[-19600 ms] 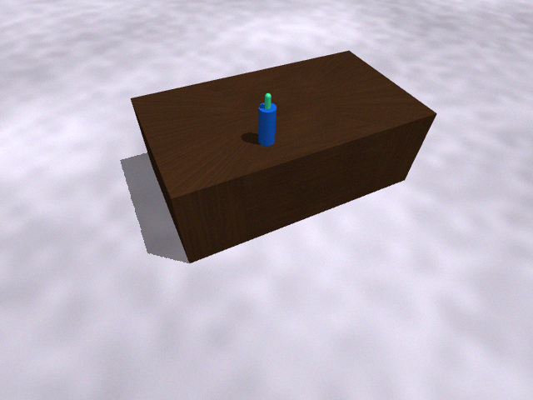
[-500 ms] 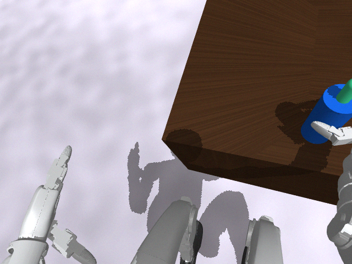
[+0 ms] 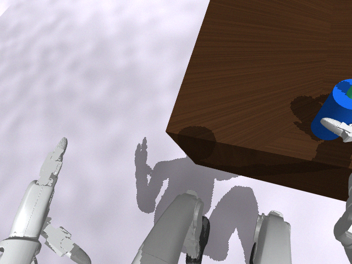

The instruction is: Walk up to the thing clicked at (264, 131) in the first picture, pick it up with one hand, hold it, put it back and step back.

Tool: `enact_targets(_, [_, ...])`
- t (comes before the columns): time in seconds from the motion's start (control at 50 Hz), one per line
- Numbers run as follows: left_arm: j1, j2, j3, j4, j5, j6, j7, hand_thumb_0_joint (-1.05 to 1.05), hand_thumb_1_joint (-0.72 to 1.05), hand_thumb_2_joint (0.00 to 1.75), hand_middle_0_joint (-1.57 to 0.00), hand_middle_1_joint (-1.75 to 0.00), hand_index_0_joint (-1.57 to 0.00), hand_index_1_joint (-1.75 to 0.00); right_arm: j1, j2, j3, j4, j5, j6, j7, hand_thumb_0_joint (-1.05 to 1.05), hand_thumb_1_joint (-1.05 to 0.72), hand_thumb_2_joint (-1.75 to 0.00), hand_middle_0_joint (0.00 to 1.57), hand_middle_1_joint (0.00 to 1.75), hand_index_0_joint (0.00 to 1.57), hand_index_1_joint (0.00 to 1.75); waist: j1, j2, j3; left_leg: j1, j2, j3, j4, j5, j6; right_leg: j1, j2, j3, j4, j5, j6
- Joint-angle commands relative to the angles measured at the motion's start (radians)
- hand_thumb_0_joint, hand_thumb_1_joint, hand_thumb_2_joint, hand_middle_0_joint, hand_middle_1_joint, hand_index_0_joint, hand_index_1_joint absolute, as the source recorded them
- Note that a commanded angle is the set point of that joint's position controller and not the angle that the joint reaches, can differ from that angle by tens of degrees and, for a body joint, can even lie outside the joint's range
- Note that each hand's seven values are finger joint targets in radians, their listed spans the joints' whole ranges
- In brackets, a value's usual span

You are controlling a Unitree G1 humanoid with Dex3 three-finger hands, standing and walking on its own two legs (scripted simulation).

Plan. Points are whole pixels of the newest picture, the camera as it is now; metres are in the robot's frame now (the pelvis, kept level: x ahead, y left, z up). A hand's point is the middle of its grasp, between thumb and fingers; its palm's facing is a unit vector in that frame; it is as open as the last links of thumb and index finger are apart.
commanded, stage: loosen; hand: right
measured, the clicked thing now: (343, 106) +0.49 -0.22 -0.06
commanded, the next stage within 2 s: open in 0.10 s
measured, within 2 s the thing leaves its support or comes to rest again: rests again in 1.64 s
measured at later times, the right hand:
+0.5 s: hand out of the picture +0.51 -0.25 -0.05, palm faces +0.30 +0.95 +0.01, open 11.7 cm
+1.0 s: hand out of the picture +0.52 -0.32 +0.04, palm faces +0.35 +0.94 -0.03, open 16.4 cm
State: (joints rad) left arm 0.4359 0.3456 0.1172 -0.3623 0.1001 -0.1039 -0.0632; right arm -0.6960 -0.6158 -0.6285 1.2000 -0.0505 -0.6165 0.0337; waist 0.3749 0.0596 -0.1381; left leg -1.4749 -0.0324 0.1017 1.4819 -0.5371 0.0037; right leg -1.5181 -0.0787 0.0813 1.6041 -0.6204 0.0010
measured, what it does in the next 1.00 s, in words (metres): stands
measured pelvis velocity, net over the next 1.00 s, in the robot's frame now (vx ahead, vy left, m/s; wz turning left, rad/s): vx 0.00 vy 0.00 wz -0.01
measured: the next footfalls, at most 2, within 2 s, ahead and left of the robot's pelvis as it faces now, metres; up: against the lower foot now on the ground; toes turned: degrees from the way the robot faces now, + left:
none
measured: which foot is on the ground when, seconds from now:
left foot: down 0.00-1.00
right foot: down 0.00-1.00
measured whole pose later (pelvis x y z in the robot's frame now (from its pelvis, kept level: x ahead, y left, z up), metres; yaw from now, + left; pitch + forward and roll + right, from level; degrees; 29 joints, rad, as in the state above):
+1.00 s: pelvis +0.00 +0.00 +0.02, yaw -1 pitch +29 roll +7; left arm 0.46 0.33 0.08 -0.26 0.07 -0.05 -0.03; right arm -0.82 -0.77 -0.65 1.17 -0.02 -0.45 0.13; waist 0.33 0.02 -0.15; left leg -1.40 -0.03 0.10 1.40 -0.51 0.00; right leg -1.45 -0.07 0.08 1.52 -0.59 0.00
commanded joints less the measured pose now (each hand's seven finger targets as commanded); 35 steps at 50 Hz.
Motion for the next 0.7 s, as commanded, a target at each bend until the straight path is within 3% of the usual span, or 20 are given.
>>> enact_targets(0.0, [0.076, 0.184, 0.169, -0.168, -0.010, -0.047, 0.028, 0.00, -0.50, 0.02, -0.05, -0.05, -0.06, -0.04, -0.478, -0.296, -0.030, -0.302, 0.037, -0.121, 0.002, 0.00, 0.04, -1.12, 1.20, 1.26, 1.24, 1.26, -0.018, -0.483, -0.617, 0.252, -0.028, -0.041, -0.129, 0.245, 0.027, 0.558, 0.022, 0.019, -0.198, 0.377, 0.008])
enact_targets(0.1, [0.049, 0.204, 0.197, -0.187, -0.019, -0.053, 0.028, 0.00, -0.50, 0.02, -0.06, -0.06, -0.07, -0.04, -0.488, -0.267, -0.005, -0.298, 0.034, -0.104, 0.008, 0.00, 0.20, -0.72, 1.10, 0.97, 1.12, 0.97, -0.011, -0.495, -0.599, 0.194, -0.026, -0.027, -0.112, 0.191, 0.032, 0.571, 0.022, 0.030, -0.215, 0.333, 0.017])
enact_targets(0.16, [0.073, 0.188, 0.180, -0.182, -0.019, -0.049, 0.025, 0.00, -0.51, 0.03, -0.06, -0.06, -0.07, -0.05, -0.481, -0.248, 0.013, -0.260, 0.026, -0.088, 0.011, 0.00, 0.30, -0.53, 1.05, 0.82, 1.07, 0.82, -0.010, -0.477, -0.565, 0.181, -0.025, -0.028, -0.116, 0.155, 0.033, 0.531, 0.027, 0.028, -0.224, 0.269, 0.016])
enact_targets(0.18, [0.069, 0.192, 0.184, -0.197, -0.022, -0.049, 0.028, 0.00, -0.53, 0.05, -0.06, -0.05, -0.06, -0.05, -0.472, -0.251, 0.006, -0.253, 0.025, -0.084, 0.009, 0.00, 0.33, -0.57, 0.97, 0.82, 0.99, 0.82, -0.008, -0.461, -0.557, 0.178, -0.023, -0.025, -0.113, 0.159, 0.031, 0.529, 0.026, 0.029, -0.222, 0.271, 0.016])
enact_targets(0.2, [0.074, 0.200, 0.191, -0.205, -0.022, -0.050, 0.028, 0.00, -0.51, 0.03, -0.06, -0.06, -0.07, -0.05, -0.470, -0.251, 0.008, -0.240, 0.022, -0.079, 0.009, 0.00, 0.33, -0.49, 1.02, 0.75, 1.04, 0.75, 0.002, -0.453, -0.555, 0.181, -0.024, -0.024, -0.111, 0.162, 0.032, 0.520, 0.027, 0.031, -0.222, 0.267, 0.016])
enact_targets(0.22, [0.078, 0.203, 0.192, -0.210, -0.019, -0.048, 0.027, 0.00, -0.53, 0.05, -0.06, -0.05, -0.06, -0.05, -0.451, -0.262, -0.003, -0.232, 0.021, -0.076, 0.007, 0.00, 0.37, -0.48, 0.94, 0.74, 0.96, 0.74, -0.006, -0.446, -0.555, 0.200, -0.024, -0.028, -0.114, 0.179, 0.030, 0.500, 0.028, 0.024, -0.214, 0.279, 0.011])
enact_targets(0.28, [0.096, 0.187, 0.183, -0.225, -0.024, -0.043, 0.023, 0.00, -0.53, 0.05, -0.06, -0.06, -0.06, -0.05, -0.413, -0.223, 0.006, -0.168, 0.017, -0.053, 0.012, 0.00, 0.37, -0.41, 0.87, 0.66, 0.89, 0.67, -0.001, -0.392, -0.516, 0.211, -0.022, -0.029, -0.110, 0.187, 0.029, 0.441, 0.032, 0.017, -0.209, 0.264, 0.006])
enact_targets(0.3, [0.092, 0.192, 0.186, -0.222, -0.024, -0.039, 0.022, 0.00, -0.54, 0.05, -0.06, -0.05, -0.06, -0.05, -0.417, -0.248, -0.003, -0.171, 0.014, -0.050, 0.008, 0.00, 0.38, -0.41, 0.84, 0.65, 0.86, 0.65, -0.016, -0.399, -0.514, 0.212, -0.023, -0.033, -0.113, 0.176, 0.031, 0.426, 0.034, 0.015, -0.216, 0.248, 0.006])
enact_targets(0.34, [0.089, 0.197, 0.200, -0.227, -0.027, -0.039, 0.023, 0.00, -0.55, 0.06, -0.06, -0.05, -0.06, -0.05, -0.429, -0.251, -0.002, -0.174, 0.008, -0.042, 0.007, 0.00, 0.38, -0.40, 0.80, 0.63, 0.82, 0.63, -0.013, -0.396, -0.517, 0.197, -0.023, -0.031, -0.111, 0.151, 0.031, 0.426, 0.034, 0.015, -0.220, 0.210, 0.006])
enact_targets(0.42, [0.101, 0.184, 0.192, -0.250, -0.031, -0.044, 0.022, 0.00, -0.55, 0.05, -0.06, -0.05, -0.05, -0.05, -0.413, -0.249, -0.007, -0.168, 0.014, -0.036, 0.009, 0.00, 0.32, -0.38, 0.68, 0.55, 0.69, 0.55, -0.009, -0.344, -0.513, 0.248, -0.022, -0.047, -0.130, 0.142, 0.022, 0.357, 0.038, 0.004, -0.204, 0.165, -0.006])
enact_targets(0.52, [0.109, 0.186, 0.198, -0.251, -0.035, -0.047, 0.027, 0.00, -0.55, 0.06, -0.05, -0.05, -0.05, -0.06, -0.406, -0.260, -0.010, -0.205, 0.018, -0.035, 0.010, 0.00, 0.29, -0.31, 0.52, 0.42, 0.52, 0.42, -0.015, -0.353, -0.541, 0.261, -0.022, -0.054, -0.130, 0.163, 0.019, 0.368, 0.035, -0.001, -0.194, 0.188, -0.006])
enact_targets(0.56, [0.120, 0.186, 0.196, -0.218, -0.035, -0.045, 0.028, 0.00, -0.54, 0.04, -0.06, -0.05, -0.06, -0.05, -0.411, -0.249, 0.002, -0.179, 0.016, -0.031, 0.018, 0.00, 0.18, -0.35, 0.41, 0.39, 0.42, 0.39, -0.001, -0.362, -0.513, 0.231, -0.022, -0.049, -0.120, 0.171, 0.021, 0.371, 0.036, -0.001, -0.186, 0.203, -0.004])
enact_targets(0.6, [0.111, 0.184, 0.188, -0.227, -0.034, -0.043, 0.030, 0.00, -0.54, 0.04, -0.06, -0.05, -0.05, -0.05, -0.440, -0.324, -0.027, -0.252, 0.011, -0.038, 0.019, 0.00, 0.17, -0.36, 0.39, 0.39, 0.39, 0.39, -0.029, -0.411, -0.560, 0.229, -0.021, -0.046, -0.109, 0.186, 0.027, 0.415, 0.034, 0.001, -0.194, 0.242, 0.003])
enact_targets(0.68, [0.120, 0.197, 0.199, -0.188, -0.037, -0.034, 0.036, 0.00, -0.54, 0.05, -0.06, -0.05, -0.05, -0.05, -0.463, -0.399, -0.069, -0.323, 0.024, -0.024, 0.026, 0.00, 0.22, -0.27, 0.29, 0.28, 0.29, 0.28, -0.044, -0.442, -0.590, 0.291, -0.019, -0.062, -0.138, 0.181, 0.022, 0.429, 0.036, -0.007, -0.211, 0.220, 0.003])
